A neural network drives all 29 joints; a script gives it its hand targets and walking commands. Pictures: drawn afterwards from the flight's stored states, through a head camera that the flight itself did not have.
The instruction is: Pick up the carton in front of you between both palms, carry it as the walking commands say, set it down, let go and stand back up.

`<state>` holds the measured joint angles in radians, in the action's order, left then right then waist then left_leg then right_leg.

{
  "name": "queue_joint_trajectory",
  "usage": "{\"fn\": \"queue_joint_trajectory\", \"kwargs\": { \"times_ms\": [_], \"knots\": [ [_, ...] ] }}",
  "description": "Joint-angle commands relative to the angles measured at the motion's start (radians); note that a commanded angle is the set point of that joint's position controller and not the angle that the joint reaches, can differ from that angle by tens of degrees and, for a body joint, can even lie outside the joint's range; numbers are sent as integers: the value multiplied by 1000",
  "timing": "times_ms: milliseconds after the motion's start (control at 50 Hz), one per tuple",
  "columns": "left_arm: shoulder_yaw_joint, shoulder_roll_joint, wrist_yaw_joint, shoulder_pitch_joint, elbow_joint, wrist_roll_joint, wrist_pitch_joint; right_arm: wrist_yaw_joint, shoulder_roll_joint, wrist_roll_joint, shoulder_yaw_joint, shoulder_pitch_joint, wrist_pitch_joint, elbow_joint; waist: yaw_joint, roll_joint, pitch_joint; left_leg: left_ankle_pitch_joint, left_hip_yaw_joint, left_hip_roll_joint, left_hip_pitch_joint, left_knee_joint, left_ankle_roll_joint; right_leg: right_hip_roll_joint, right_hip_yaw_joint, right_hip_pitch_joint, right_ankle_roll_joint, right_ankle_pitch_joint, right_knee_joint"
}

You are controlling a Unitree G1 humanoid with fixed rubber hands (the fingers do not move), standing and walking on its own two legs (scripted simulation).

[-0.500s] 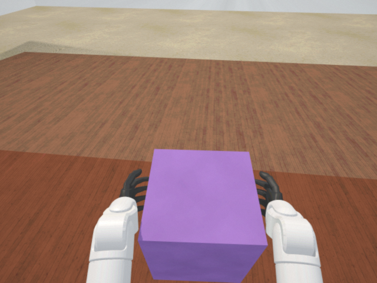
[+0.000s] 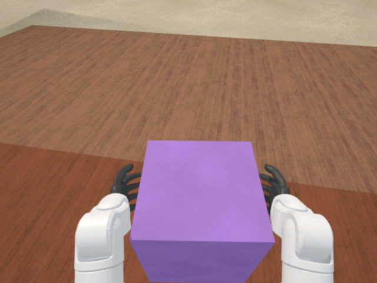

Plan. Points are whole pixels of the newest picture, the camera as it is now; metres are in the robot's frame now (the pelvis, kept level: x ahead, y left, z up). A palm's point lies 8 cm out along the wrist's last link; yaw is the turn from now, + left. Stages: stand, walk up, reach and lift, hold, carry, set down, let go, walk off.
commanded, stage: carry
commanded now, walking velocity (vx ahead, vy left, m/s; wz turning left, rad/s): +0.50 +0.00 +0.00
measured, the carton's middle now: (198, 215) +0.28 +0.01 +0.02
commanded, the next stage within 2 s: none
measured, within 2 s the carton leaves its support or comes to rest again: neither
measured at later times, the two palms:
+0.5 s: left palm (142, 102) +0.60 +0.18 +0.08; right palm (244, 107) +0.58 -0.12 +0.08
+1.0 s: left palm (166, 47) +0.94 +0.15 +0.09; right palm (241, 50) +0.95 -0.15 +0.09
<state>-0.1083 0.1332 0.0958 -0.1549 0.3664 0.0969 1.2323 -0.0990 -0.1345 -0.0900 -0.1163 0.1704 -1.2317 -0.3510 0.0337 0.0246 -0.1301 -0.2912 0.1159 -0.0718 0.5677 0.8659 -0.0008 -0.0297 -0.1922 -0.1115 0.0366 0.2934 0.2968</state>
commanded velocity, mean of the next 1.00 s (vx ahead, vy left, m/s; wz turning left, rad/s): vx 0.50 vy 0.00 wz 0.00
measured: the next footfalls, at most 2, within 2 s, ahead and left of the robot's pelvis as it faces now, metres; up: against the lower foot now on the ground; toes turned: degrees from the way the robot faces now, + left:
left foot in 0.16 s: +0.29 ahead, +0.12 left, +0.00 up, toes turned +11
right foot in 0.66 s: +0.64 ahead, -0.08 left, +0.00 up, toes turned -14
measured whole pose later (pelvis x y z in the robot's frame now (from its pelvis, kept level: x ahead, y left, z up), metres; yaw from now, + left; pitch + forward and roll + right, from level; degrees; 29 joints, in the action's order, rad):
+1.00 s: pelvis +0.68 +0.00 +0.00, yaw +0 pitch +5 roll +2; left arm -0.10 0.13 0.09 -0.13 0.42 0.09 1.19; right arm -0.09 -0.13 -0.11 -0.09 0.14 -1.20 -0.42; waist 0.01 0.00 -0.05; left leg -0.14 0.11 -0.12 0.64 0.79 0.00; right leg -0.03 -0.23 -0.10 0.05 0.25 0.26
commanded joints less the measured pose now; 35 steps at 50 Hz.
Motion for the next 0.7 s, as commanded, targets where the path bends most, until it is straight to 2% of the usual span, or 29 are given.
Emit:
{"fn": "queue_joint_trajectory", "kwargs": {
  "times_ms": [0,60,80,100,120,140,160,180,200,220,240,260,280,320,420,480,560,600,620,640,660,680],
  "knots": [
    [714,857,-268,-450,34,-418,5,236,-875,337,691,376,4,2,-14,103,-97,93,60,19,80,-213,2,-216,140,197,82,-450,-91],
    [713,870,-280,-424,16,-406,-8,237,-892,328,704,377,14,-11,-10,151,-56,216,133,49,-66,-330,-16,-203,73,128,58,-515,-81],
    [715,873,-282,-423,19,-403,-13,240,-897,333,710,382,19,-16,-14,158,-67,244,146,57,-140,-345,-26,-202,48,116,47,-588,-40],
    [717,872,-283,-433,26,-403,-17,243,-900,338,716,390,23,-20,-24,156,-96,253,170,76,-243,-369,-33,-191,3,100,29,-665,48],
    [719,870,-283,-433,34,-401,-18,245,-897,342,716,381,27,-17,-36,131,-149,196,206,116,-401,-382,-38,-158,-42,54,9,-694,189],
    [720,863,-284,-430,37,-397,-21,249,-894,345,716,380,31,-21,-55,83,-209,130,155,74,-596,-383,-40,-131,-41,-64,-13,-566,374],
    [722,858,-285,-442,43,-397,-19,253,-890,342,709,366,32,-15,-70,-91,-272,-163,-245,-179,-732,-515,-104,-74,-24,-246,-49,-293,641],
    [730,867,-284,-453,58,-396,-18,258,-898,346,714,378,40,1,-59,-300,-305,-177,-641,-392,-873,-655,-224,41,48,-508,-64,157,894],
    [729,876,-284,-455,52,-395,-25,261,-927,367,723,375,47,-11,-56,-243,-287,-47,-629,-382,-828,-669,-234,-17,168,-564,-33,156,1010],
    [738,903,-285,-467,57,-401,-35,263,-958,380,732,392,57,-27,-59,-184,-279,92,-518,-344,-774,-641,-219,-56,184,-569,-10,124,1034],
    [744,933,-284,-465,55,-403,-47,265,-980,390,742,415,65,-45,-55,-83,-269,164,-416,-317,-720,-628,-188,-93,196,-558,-1,66,990],
    [744,954,-282,-453,54,-402,-58,266,-995,399,755,432,72,-62,-49,-56,-256,215,-329,-291,-659,-640,-160,-114,197,-528,2,16,918],
    [743,963,-277,-435,55,-396,-67,268,-1001,406,762,432,78,-72,-45,-79,-264,213,-268,-273,-637,-653,-139,-118,187,-500,-2,-12,858],
    [743,972,-265,-381,44,-373,-83,276,-991,418,772,403,83,-83,-45,-111,-258,237,-191,-248,-631,-672,-136,-97,143,-493,-13,-27,762],
    [748,940,-241,-335,63,-340,-93,292,-921,423,770,359,79,-104,-47,-142,-168,345,-61,-202,-677,-694,-136,-76,59,-582,-37,-150,501],
    [749,898,-234,-358,109,-355,-74,285,-867,413,751,351,63,-128,-51,-156,-102,430,-1,-175,-677,-683,-127,-54,11,-568,-37,-220,369],
    [740,829,-239,-377,121,-372,-30,268,-802,378,718,329,28,-117,-56,-173,-26,535,46,-160,-679,-663,-110,-22,-46,-488,-7,-279,242],
    [729,805,-243,-387,110,-378,-12,263,-783,371,710,346,11,-114,-46,-192,-49,723,85,-159,-682,-560,-87,10,-74,-353,8,-259,215],
    [721,800,-245,-386,100,-377,-5,261,-775,371,708,359,4,-114,-31,-187,-94,792,127,-138,-658,-431,-65,49,-108,-217,10,-239,179],
    [711,794,-247,-389,88,-376,0,260,-768,372,707,373,-3,-115,-16,-148,-158,744,149,-100,-570,-253,-38,69,-118,-20,8,-179,157],
    [702,787,-249,-392,85,-377,6,261,-762,372,703,395,-9,-112,7,-47,-223,465,123,-83,-396,-18,-16,-107,116,169,19,-42,123],
    [694,785,-255,-410,53,-372,-1,257,-782,378,716,418,-18,-136,2,255,-314,69,61,54,-52,305,34,-390,622,416,182,135,3]
  ]
}}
